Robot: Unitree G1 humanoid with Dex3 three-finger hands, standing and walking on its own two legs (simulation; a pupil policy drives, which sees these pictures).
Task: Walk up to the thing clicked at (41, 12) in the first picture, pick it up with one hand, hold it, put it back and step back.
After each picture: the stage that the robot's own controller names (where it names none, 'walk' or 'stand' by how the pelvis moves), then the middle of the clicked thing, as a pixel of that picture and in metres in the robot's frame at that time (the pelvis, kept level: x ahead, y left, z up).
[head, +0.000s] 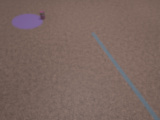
stand; (42, 15) +2.03 +0.58 -0.72
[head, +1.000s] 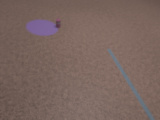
walk; (58, 23) +1.92 +0.25 -0.69
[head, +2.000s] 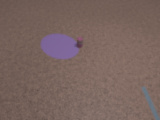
walk; (79, 42) +1.31 +0.03 -0.71
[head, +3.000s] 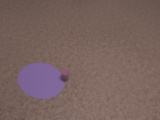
walk; (65, 76) +0.88 +0.11 -0.71
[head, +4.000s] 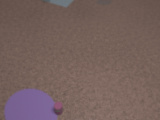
walk; (58, 108) +0.58 +0.16 -0.71
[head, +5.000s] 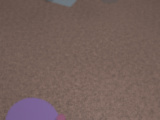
stand; out of the picture +0.45 +0.14 -0.71
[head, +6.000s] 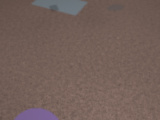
stand; out of the picture +0.40 +0.15 -0.71
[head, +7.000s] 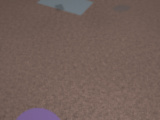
stand; out of the picture +0.39 +0.15 -0.72
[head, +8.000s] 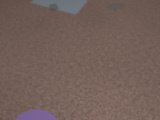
stand; out of the picture +0.38 +0.16 -0.72
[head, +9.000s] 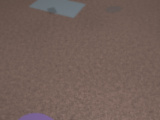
stand; out of the picture +0.37 +0.16 -0.73
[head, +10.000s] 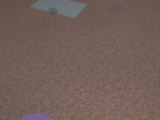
stand; out of the picture +0.37 +0.17 -0.73
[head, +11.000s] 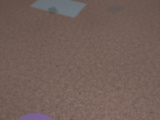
stand; out of the picture +0.37 +0.16 -0.73
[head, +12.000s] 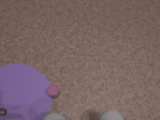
go down; (53, 92) +0.42 +0.15 -0.53
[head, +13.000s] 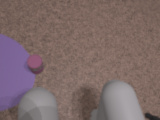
go down; (35, 65) +0.47 +0.18 -0.32
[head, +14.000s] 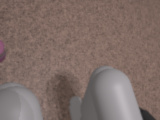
close in; out of the picture +0.46 +0.21 -0.26
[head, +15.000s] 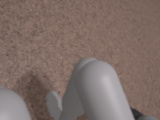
close; out of the picture +0.45 +0.24 -0.23
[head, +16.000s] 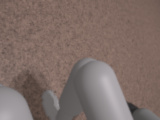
lift; out of the picture +0.43 +0.23 -0.24
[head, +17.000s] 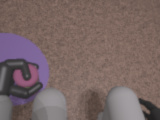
lift; (28, 81) +0.33 +0.20 -0.07
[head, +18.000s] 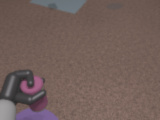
hold; (35, 94) +0.32 +0.18 +0.03
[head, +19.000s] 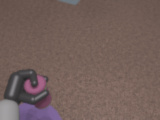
hold; (39, 93) +0.32 +0.17 +0.00
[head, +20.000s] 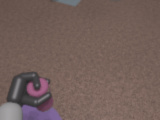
hold; (41, 95) +0.32 +0.16 +0.00
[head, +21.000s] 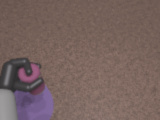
crouch; (33, 80) +0.38 +0.17 -0.06
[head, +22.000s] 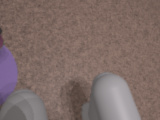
lower; out of the picture +0.51 +0.23 -0.09
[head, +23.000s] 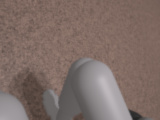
lower; out of the picture +0.45 +0.27 -0.24
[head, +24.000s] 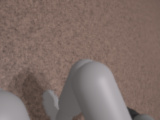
lower; out of the picture +0.45 +0.27 -0.24
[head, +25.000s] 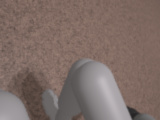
lower; out of the picture +0.45 +0.27 -0.24
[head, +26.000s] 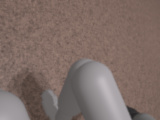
lower; out of the picture +0.45 +0.27 -0.24
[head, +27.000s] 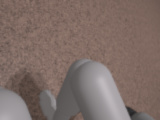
open; out of the picture +0.44 +0.25 -0.25
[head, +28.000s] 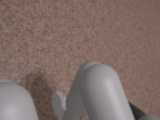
stand; out of the picture +0.44 +0.24 -0.25
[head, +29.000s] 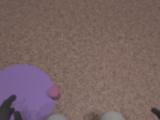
stand; (54, 93) +0.43 +0.16 -0.54
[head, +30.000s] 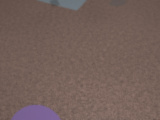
stand; out of the picture +0.39 +0.15 -0.66
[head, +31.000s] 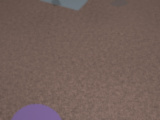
stand; out of the picture +0.39 +0.15 -0.67
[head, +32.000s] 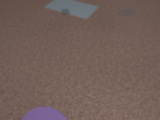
stand; out of the picture +0.42 +0.13 -0.72
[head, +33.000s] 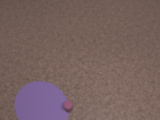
walk; (68, 106) +0.44 +0.09 -0.71
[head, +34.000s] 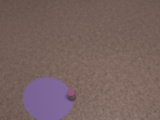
walk; (71, 95) +0.60 +0.16 -0.70
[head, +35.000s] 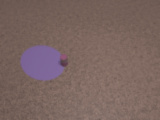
walk; (64, 60) +0.92 +0.18 -0.69
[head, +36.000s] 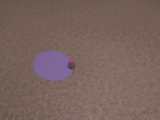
stand; (71, 63) +1.05 +0.14 -0.71
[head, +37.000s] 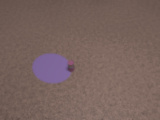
stand; (71, 66) +1.06 +0.14 -0.73
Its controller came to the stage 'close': yes
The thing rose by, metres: 0.71
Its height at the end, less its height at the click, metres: +0.00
